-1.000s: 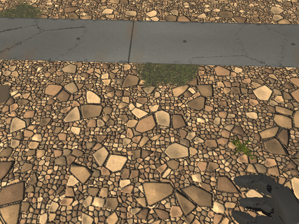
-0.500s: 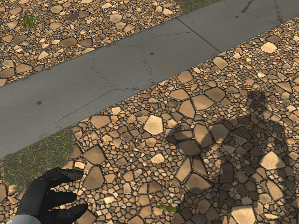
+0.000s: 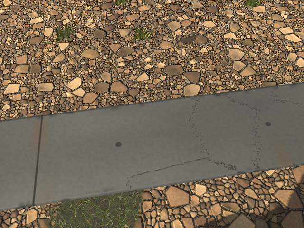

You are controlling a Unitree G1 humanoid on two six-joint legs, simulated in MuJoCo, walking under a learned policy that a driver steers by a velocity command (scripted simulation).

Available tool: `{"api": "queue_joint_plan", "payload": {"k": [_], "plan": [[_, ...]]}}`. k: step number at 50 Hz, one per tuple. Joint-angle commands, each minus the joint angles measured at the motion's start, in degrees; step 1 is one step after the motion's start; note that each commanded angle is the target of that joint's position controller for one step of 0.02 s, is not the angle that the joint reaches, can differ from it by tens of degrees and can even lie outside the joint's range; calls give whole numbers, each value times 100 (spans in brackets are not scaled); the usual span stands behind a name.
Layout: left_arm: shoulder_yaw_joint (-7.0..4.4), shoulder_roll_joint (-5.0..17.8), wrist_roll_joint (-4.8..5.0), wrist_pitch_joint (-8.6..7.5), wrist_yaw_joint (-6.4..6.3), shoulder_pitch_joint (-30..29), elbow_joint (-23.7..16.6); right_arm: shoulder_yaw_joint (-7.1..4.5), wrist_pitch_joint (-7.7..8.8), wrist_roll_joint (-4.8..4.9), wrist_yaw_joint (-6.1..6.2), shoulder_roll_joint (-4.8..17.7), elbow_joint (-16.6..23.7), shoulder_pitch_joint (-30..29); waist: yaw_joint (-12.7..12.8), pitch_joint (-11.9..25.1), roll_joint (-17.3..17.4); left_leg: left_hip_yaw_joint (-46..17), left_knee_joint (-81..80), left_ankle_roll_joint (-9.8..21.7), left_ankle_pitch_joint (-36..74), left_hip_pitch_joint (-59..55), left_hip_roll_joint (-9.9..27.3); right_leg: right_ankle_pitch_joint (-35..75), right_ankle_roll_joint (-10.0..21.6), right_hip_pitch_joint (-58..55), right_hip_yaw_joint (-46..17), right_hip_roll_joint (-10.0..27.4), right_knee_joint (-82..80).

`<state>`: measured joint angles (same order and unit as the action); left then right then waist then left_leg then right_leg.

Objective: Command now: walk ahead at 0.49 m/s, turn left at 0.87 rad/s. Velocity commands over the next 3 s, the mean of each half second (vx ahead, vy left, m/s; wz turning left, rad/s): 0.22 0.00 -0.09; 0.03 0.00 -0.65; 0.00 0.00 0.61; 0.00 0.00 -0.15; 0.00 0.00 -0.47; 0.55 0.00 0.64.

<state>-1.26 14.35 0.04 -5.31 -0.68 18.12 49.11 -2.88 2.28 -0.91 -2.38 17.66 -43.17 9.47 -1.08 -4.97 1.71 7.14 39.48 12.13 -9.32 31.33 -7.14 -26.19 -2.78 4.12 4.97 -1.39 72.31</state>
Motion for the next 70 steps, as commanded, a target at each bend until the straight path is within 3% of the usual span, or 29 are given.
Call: {"api": "queue_joint_plan", "payload": {"k": [1,2,5,9,16,20,22,23,24,25,26,28,31,34,42,43,44,45,46,48,52,59,61,62,63,65,68,69,70], "plan": [[-135,1031,179,-420,37,-395,-1366,-451,133,71,32,1345,531,929,-196,2004,-480,-5019,-2192,1496,1351,-4737,2283,-356,119,3916,-1609,-244,2094],[-176,1029,113,-349,-37,-538,-1330,-374,184,218,14,1026,613,414,192,1290,-1195,-4535,-2354,1166,1152,-3641,2034,-92,116,3774,-1475,80,1505],[-277,1114,28,42,-87,-46,-1073,-205,208,146,127,576,741,-70,539,566,-974,-2747,-2263,534,3505,-1258,1611,410,-92,2542,-1117,719,286],[-94,368,28,119,-113,-325,-1070,-111,153,78,357,390,345,298,248,1116,-64,-1058,-2037,-251,4954,-1442,836,1961,-97,2134,-556,536,-1692],[-250,716,146,71,231,-1264,-1406,-149,-230,-60,657,477,302,168,-329,825,267,-730,-1815,-791,3759,-3021,1430,3003,62,3263,-547,518,-3253],[-347,780,96,70,419,-659,-1442,-191,-414,-15,727,468,485,-201,-52,800,152,-709,-974,-610,4688,-3220,1764,1805,340,3275,-221,343,-3261],[-464,911,93,45,357,606,-1166,-229,-427,9,778,543,672,-671,573,1168,156,-439,437,-890,5619,-2518,1517,1916,743,1824,-224,6,-3781],[-603,1251,50,12,260,1440,-1078,-242,-378,14,756,630,851,-1049,1157,1430,-444,-178,2154,-1208,3919,-1532,867,3963,1216,556,-1087,367,-4516],[-626,1612,-81,28,155,1184,-1124,-107,-353,-247,569,23,1026,-660,446,1540,-2072,-435,3964,-1648,-2546,605,-552,6257,2214,-808,-3566,1532,-4681],[-637,1605,-267,100,65,599,-1431,-55,-235,-51,378,166,898,-57,291,2633,-1738,-1885,4794,-1609,-2678,839,-358,4728,2685,-1293,-4884,2015,-5033],[-617,1382,-165,175,-8,15,-1706,-88,-186,91,292,428,877,-255,238,2144,-1006,-1982,4715,-1498,-2260,968,-82,3708,2468,-713,-4466,1854,-5148],[-491,1023,146,373,-74,-550,-1944,-96,-231,-39,286,356,931,-646,7,1191,196,-1671,3772,-1396,-1664,881,253,2504,1925,586,-3574,1260,-5425],[-569,1072,106,568,-133,-653,-2023,-79,-269,36,287,78,896,-678,-72,962,-280,-1341,1826,-1526,-1322,125,163,2380,1532,1323,-2909,521,-5448],[-676,1221,97,694,-237,-399,-1927,-60,-209,120,350,-26,776,-620,60,1375,-773,-1416,861,-1680,-1032,-299,99,2764,1448,1048,-2997,496,-5250],[-651,1011,173,875,-215,-848,-2110,-313,-3,129,287,417,427,-65,-4,1427,-1223,-1536,-1835,-1279,183,-1897,590,1363,852,1250,-3365,91,-4518],[-518,607,74,890,-201,-414,-2042,-372,-33,6,288,742,506,-146,285,1631,-174,-2683,-2078,-795,245,-2491,1789,-179,629,1741,-2647,-441,-3330],[-532,727,53,788,-175,-531,-2216,-397,-86,-241,275,998,562,-277,415,1135,1511,-4266,-2541,121,732,-2155,2538,-1138,296,2783,-1827,-1115,-2047],[-603,1078,-23,663,-146,-315,-2072,-339,-52,-260,289,726,750,-560,495,1067,1342,-4685,-2506,503,672,-1886,2768,-941,79,2803,-2046,-717,-924],[-623,1213,-11,654,-139,-310,-1825,-227,-50,-135,309,392,818,-795,486,927,687,-3906,-2240,329,696,-1743,2436,-546,-13,2703,-2056,-632,-553],[-452,717,-143,709,-159,-382,-1634,-23,-61,44,261,17,747,-854,505,886,191,-3150,-2089,-152,490,-1649,1733,-57,-232,2308,-1693,-242,-961],[-363,543,1,611,-146,-1298,-1916,-373,-312,197,325,941,652,-4,-37,713,825,-3215,-1921,-189,1203,-2157,1234,-168,-346,2113,-868,-354,-2696],[-477,680,182,415,-81,-936,-1500,-522,-399,368,455,892,787,60,166,1238,1028,-4108,-1785,-271,1398,-2710,1267,801,34,1040,-1204,-426,-4966],[-571,884,117,435,-62,-600,-1288,-472,-437,416,503,635,873,40,253,1452,618,-3612,-1241,-712,261,-1411,809,1947,339,-557,-1375,312,-5528],[-632,1283,-42,501,-76,-818,-1366,-390,-416,350,477,289,944,344,-53,1340,-1051,-2507,-83,-1037,-1663,-100,3,3519,964,-1074,-2487,1545,-5321],[-626,1179,-294,498,-45,-1067,-1442,-536,-339,316,438,706,995,378,-32,1035,-1601,-1959,1015,-1330,-2651,676,12,4623,1625,-536,-2991,2450,-5319],[-488,672,-195,459,-125,-1585,-1564,-663,-393,271,401,1042,803,515,-194,831,-833,-1686,2310,-1570,-1975,663,456,4576,1428,-222,-1992,1959,-5201],[-434,636,-24,481,-214,-1562,-1503,-494,-525,250,338,579,858,489,-84,579,-938,-1221,2977,-1807,-1216,1023,713,4993,1299,-139,-1076,1498,-5103],[-357,496,-78,165,-113,-1350,-1785,-6,-112,-503,59,-354,727,867,95,1010,-1030,-782,3605,-1834,-1140,377,434,4794,2027,183,-1121,1425,-5669],[-430,636,-111,54,-101,-1365,-1757,-95,60,-393,-75,-149,770,611,104,672,-581,-811,3691,-1827,-1295,577,719,4179,2085,167,-1151,1610,-5799]]}}
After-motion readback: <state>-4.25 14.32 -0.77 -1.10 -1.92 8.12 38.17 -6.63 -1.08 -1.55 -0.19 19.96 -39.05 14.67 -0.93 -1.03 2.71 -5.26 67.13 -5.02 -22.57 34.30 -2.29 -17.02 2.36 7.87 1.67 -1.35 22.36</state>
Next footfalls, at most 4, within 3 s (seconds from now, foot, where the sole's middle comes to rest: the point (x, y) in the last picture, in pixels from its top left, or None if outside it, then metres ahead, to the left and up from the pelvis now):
0.46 right None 0.40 -0.12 -0.73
0.84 left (140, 221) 0.47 0.08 -0.73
1.22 right None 0.32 -0.10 -0.73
1.62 left None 0.42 0.18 -0.73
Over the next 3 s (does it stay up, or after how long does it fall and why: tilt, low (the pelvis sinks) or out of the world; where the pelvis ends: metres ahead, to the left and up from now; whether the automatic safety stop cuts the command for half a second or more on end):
stays up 0.68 0.02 0.04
